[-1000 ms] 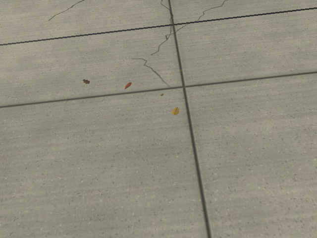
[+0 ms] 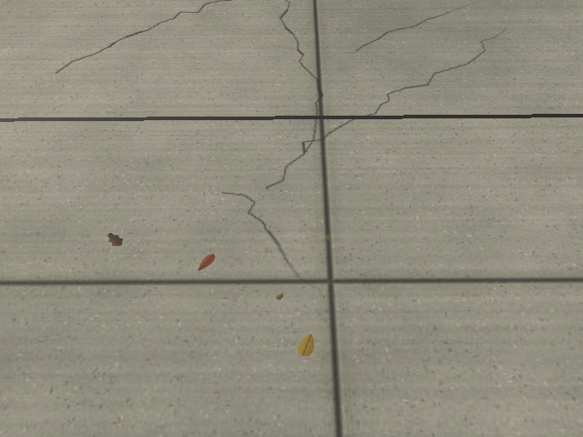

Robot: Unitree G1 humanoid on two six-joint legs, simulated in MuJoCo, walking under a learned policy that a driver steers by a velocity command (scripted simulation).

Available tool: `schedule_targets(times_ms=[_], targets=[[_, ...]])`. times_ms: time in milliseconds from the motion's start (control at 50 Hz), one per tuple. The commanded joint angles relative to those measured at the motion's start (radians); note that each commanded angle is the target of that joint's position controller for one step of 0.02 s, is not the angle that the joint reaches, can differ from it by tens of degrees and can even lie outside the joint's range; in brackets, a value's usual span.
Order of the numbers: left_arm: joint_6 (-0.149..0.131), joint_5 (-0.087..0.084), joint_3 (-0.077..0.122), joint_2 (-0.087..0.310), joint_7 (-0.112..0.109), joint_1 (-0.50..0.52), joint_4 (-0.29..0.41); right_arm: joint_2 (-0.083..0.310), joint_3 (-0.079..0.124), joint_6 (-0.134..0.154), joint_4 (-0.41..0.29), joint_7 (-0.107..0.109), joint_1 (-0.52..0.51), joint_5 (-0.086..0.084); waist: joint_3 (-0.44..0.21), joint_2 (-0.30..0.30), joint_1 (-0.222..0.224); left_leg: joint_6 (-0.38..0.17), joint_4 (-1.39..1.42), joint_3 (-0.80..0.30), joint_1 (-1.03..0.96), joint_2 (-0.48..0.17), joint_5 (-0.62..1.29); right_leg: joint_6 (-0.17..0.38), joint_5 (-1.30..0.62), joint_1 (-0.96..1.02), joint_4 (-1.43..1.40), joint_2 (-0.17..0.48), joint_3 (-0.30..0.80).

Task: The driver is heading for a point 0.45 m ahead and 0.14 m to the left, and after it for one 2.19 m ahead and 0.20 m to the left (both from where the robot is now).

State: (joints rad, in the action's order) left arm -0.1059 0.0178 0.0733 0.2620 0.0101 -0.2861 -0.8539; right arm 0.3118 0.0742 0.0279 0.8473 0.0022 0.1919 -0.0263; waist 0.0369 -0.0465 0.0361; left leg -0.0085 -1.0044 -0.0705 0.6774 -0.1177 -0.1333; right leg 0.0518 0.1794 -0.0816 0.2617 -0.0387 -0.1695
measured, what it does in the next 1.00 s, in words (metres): walks ahead: left foot, then right foot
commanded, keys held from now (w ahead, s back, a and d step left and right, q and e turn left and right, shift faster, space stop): w+q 0.54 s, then w+e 0.46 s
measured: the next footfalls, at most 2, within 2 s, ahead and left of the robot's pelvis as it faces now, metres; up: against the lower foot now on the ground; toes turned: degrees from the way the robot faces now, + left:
left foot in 0.26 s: +0.31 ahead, +0.15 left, +0.00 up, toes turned +12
right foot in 0.74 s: +0.65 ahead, +0.04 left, +0.00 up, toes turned +20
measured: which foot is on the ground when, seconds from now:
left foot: up 0.00-0.24, down 0.26-0.76, up 0.78-1.00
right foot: down 0.00-0.26, up 0.28-0.72, down 0.74-1.00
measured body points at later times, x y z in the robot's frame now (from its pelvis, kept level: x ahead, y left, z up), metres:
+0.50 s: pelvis +0.29 +0.08 +0.00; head +0.32 +0.10 +0.45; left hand +0.39 +0.39 -0.10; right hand +0.43 -0.17 -0.11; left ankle +0.27 +0.14 -0.75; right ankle +0.42 -0.08 -0.68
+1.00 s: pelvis +0.59 +0.10 +0.00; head +0.63 +0.09 +0.45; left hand +0.57 +0.38 -0.11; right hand +0.83 -0.11 -0.09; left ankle +0.62 +0.28 -0.68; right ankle +0.61 +0.03 -0.75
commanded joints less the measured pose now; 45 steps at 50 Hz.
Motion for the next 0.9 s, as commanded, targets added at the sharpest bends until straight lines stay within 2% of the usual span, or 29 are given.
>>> schedule_targets(times_ms=[20, 100, 160, 200, 220, 240, 260, 280, 300, 320, 340, 360, 380, 400, 460, 520, 560, 600, 660, 700, 720, 740, 760, 780, 800, 820, 840, 860, 900], targets=[[-0.019, 0.000, 0.027, 0.134, -0.014, 0.100, 0.070, 0.019, 0.000, 0.009, -0.053, -0.018, 0.003, 0.006, 0.029, 0.087, -0.036, 0.005, 0.151, -0.007, -0.035, -0.022, 0.178, 0.122, -0.192, -0.075, -0.172, 0.266, 0.069], [0.002, -0.017, 0.039, 0.172, -0.024, 0.020, 0.037, 0.002, -0.015, 0.014, -0.117, -0.044, -0.145, 0.008, 0.069, 0.055, 0.027, -0.015, 0.311, 0.064, -0.006, -0.005, 0.206, 0.114, -0.223, 0.042, -0.155, 0.299, 0.008], [0.030, -0.033, 0.048, 0.193, -0.025, -0.017, 0.018, 0.016, -0.014, 0.013, -0.166, -0.061, -0.199, 0.007, 0.076, 0.068, 0.033, -0.048, 0.365, 0.103, 0.030, 0.018, 0.092, 0.097, -0.351, 0.175, -0.078, 0.334, -0.016], [0.047, -0.040, 0.055, 0.221, -0.030, 0.001, 0.023, 0.046, 0.001, 0.009, -0.182, -0.066, -0.163, 0.005, 0.022, 0.105, -0.008, -0.084, 0.370, 0.162, -0.069, 0.079, -0.016, 0.074, -0.680, 0.215, 0.047, 0.337, -0.043], [0.056, -0.042, 0.058, 0.232, -0.033, 0.012, 0.028, 0.074, 0.017, 0.005, -0.172, -0.065, -0.089, 0.002, -0.032, 0.124, -0.054, -0.107, 0.366, 0.191, -0.175, 0.122, -0.065, 0.061, -0.840, 0.213, 0.168, 0.329, -0.056], [0.064, -0.047, 0.055, 0.232, -0.035, 0.030, 0.034, 0.119, 0.045, 0.004, -0.142, -0.057, 0.052, -0.003, -0.107, 0.117, -0.138, -0.140, 0.417, 0.204, -0.372, 0.170, -0.036, 0.034, -0.881, 0.155, 0.361, 0.298, -0.081], [0.060, -0.035, 0.043, 0.210, -0.039, 0.024, 0.046, 0.198, 0.084, -0.004, -0.098, -0.039, 0.226, -0.004, -0.202, 0.057, -0.216, -0.189, 0.453, 0.087, -0.682, 0.135, -0.006, -0.014, -0.668, -0.056, 0.642, 0.259, -0.085], [0.034, 0.005, -0.002, 0.057, -0.026, -0.062, 0.101, 0.313, 0.105, -0.005, -0.095, -0.026, 0.225, -0.013, -0.266, -0.219, -0.103, -0.369, 0.522, -0.465, -1.019, -0.127, -0.153, -0.089, 0.267, -0.531, 1.008, 0.060, -0.034], [-0.011, -0.028, -0.005, 0.103, -0.012, 0.010, 0.115, 0.255, 0.081, 0.013, -0.137, -0.032, 0.242, 0.002, -0.418, -0.116, -0.149, -0.436, 0.688, -0.784, -1.109, -0.221, -0.271, -0.079, 0.433, -0.660, 1.146, -0.002, 0.231], [-0.035, -0.068, 0.009, 0.159, -0.002, 0.117, 0.147, 0.189, 0.062, 0.027, -0.130, -0.035, 0.215, 0.012, -0.293, -0.059, -0.174, -0.378, 0.723, -0.651, -1.044, -0.201, -0.207, -0.052, 0.346, -0.752, 1.139, 0.052, 0.264], [-0.048, -0.063, 0.004, 0.149, -0.005, 0.136, 0.152, 0.159, 0.054, 0.036, -0.135, -0.035, 0.162, 0.007, -0.197, 0.001, -0.136, -0.342, 0.715, -0.522, -0.908, -0.158, -0.123, -0.034, 0.261, -0.739, 1.058, 0.098, 0.259], [-0.051, -0.035, 0.009, 0.153, -0.013, 0.134, 0.141, 0.123, 0.044, 0.039, -0.148, -0.033, 0.087, 0.007, -0.132, 0.042, -0.090, -0.314, 0.719, -0.423, -0.761, -0.120, -0.012, -0.038, 0.208, -0.675, 0.963, 0.132, 0.257], [-0.041, -0.020, 0.017, 0.166, -0.015, 0.116, 0.133, 0.093, 0.032, 0.041, -0.169, -0.028, 0.039, 0.019, -0.110, 0.029, -0.052, -0.304, 0.738, -0.357, -0.657, -0.091, 0.086, -0.044, 0.170, -0.595, 0.908, 0.155, 0.264], [-0.028, -0.014, 0.020, 0.166, -0.014, 0.102, 0.132, 0.092, 0.031, 0.041, -0.181, -0.025, 0.022, 0.024, -0.099, 0.019, -0.033, -0.305, 0.759, -0.335, -0.597, -0.078, 0.137, -0.055, 0.153, -0.550, 0.873, 0.158, 0.263], [-0.001, -0.002, 0.010, 0.121, -0.015, 0.130, 0.151, 0.129, 0.040, 0.044, -0.178, -0.007, 0.045, 0.014, -0.061, 0.031, -0.024, -0.302, 0.788, -0.239, -0.484, -0.043, 0.249, -0.103, 0.074, -0.524, 0.714, 0.147, 0.229], [0.000, -0.004, -0.007, 0.086, -0.009, 0.245, 0.184, 0.146, 0.047, 0.035, -0.172, 0.010, 0.078, 0.007, -0.030, -0.001, -0.066, -0.245, 0.781, -0.158, -0.419, 0.028, 0.182, -0.124, -0.154, -0.473, 0.460, 0.101, 0.211], [-0.006, -0.014, -0.015, 0.078, 0.003, 0.296, 0.194, 0.139, 0.044, 0.030, -0.161, 0.013, 0.111, 0.008, -0.033, -0.027, -0.097, -0.218, 0.777, -0.142, -0.414, 0.035, 0.107, -0.124, -0.284, -0.418, 0.337, 0.072, 0.194], [-0.014, -0.024, -0.016, 0.087, 0.016, 0.320, 0.196, 0.123, 0.037, 0.033, -0.137, 0.011, 0.156, 0.008, -0.029, -0.043, -0.122, -0.209, 0.765, -0.156, -0.465, 0.000, 0.058, -0.106, -0.341, -0.407, 0.289, 0.078, 0.200], [-0.020, -0.026, -0.009, 0.118, 0.027, 0.342, 0.211, 0.128, 0.036, 0.031, -0.113, 0.008, 0.190, 0.014, -0.006, -0.056, -0.126, -0.196, 0.711, -0.192, -0.608, -0.073, 0.109, -0.050, -0.238, -0.472, 0.251, 0.085, 0.202], [-0.021, -0.029, -0.002, 0.139, 0.031, 0.308, 0.207, 0.140, 0.040, 0.025, -0.104, 0.009, 0.185, 0.017, -0.003, -0.074, -0.100, -0.177, 0.661, -0.183, -0.682, -0.099, 0.270, -0.005, -0.134, -0.458, 0.238, 0.072, 0.180], [-0.021, -0.028, 0.010, 0.158, 0.029, 0.233, 0.187, 0.141, 0.038, 0.022, -0.107, 0.011, 0.164, 0.017, -0.043, -0.069, -0.054, -0.157, 0.571, -0.144, -0.698, -0.074, 0.455, 0.023, -0.120, -0.363, 0.214, 0.041, 0.150], [-0.021, -0.022, 0.028, 0.192, 0.027, 0.102, 0.150, 0.125, 0.030, 0.018, -0.114, 0.014, 0.156, 0.023, -0.142, -0.045, 0.008, -0.130, 0.398, -0.090, -0.670, -0.023, 0.570, 0.061, -0.160, -0.177, 0.225, 0.041, 0.159], [-0.020, -0.015, 0.041, 0.254, 0.029, -0.046, 0.133, 0.090, 0.012, 0.019, -0.137, 0.021, 0.190, 0.042, -0.291, 0.079, 0.043, -0.088, 0.105, -0.035, -0.484, 0.051, 0.356, 0.149, -0.207, 0.113, 0.257, 0.200, 0.390], [-0.011, -0.023, 0.056, 0.302, 0.040, -0.111, 0.103, 0.022, -0.007, 0.036, -0.148, 0.014, 0.293, 0.031, -0.361, 0.368, 0.000, -0.008, -0.208, 0.013, -0.107, 0.208, -0.315, 0.296, 0.039, 0.396, 0.111, 0.366, 0.864], [-0.008, -0.053, 0.032, 0.214, 0.045, -0.104, 0.109, 0.096, -0.001, 0.053, -0.154, 0.008, 0.225, 0.021, -0.311, 0.267, 0.034, -0.014, -0.293, -0.073, 0.038, 0.164, -0.404, 0.270, 0.254, 0.413, 0.031, 0.366, 0.967], [-0.002, -0.046, 0.021, 0.177, 0.039, -0.041, 0.126, 0.129, 0.008, 0.066, -0.181, 0.001, 0.105, 0.003, -0.172, 0.175, 0.047, -0.021, -0.289, -0.065, 0.094, 0.122, -0.316, 0.231, 0.224, 0.297, 0.019, 0.340, 0.834], [0.005, -0.031, 0.018, 0.172, 0.035, -0.006, 0.138, 0.117, 0.003, 0.078, -0.197, 0.000, 0.035, 0.014, -0.107, 0.081, 0.039, -0.024, -0.243, -0.045, 0.077, 0.094, -0.257, 0.214, 0.112, 0.182, 0.010, 0.298, 0.739], [0.009, -0.025, 0.015, 0.162, 0.031, 0.018, 0.143, 0.108, 0.006, 0.086, -0.209, 0.001, 0.011, 0.031, -0.066, 0.054, 0.014, -0.017, -0.169, -0.038, 0.055, 0.068, -0.215, 0.214, -0.005, 0.099, 0.001, 0.269, 0.675], [0.011, -0.022, 0.007, 0.142, 0.022, 0.028, 0.149, 0.088, 0.008, 0.085, -0.214, 0.000, 0.031, 0.044, -0.079, 0.107, -0.026, 0.002, -0.062, -0.031, -0.030, 0.048, -0.178, 0.212, -0.137, 0.032, -0.025, 0.216, 0.599]])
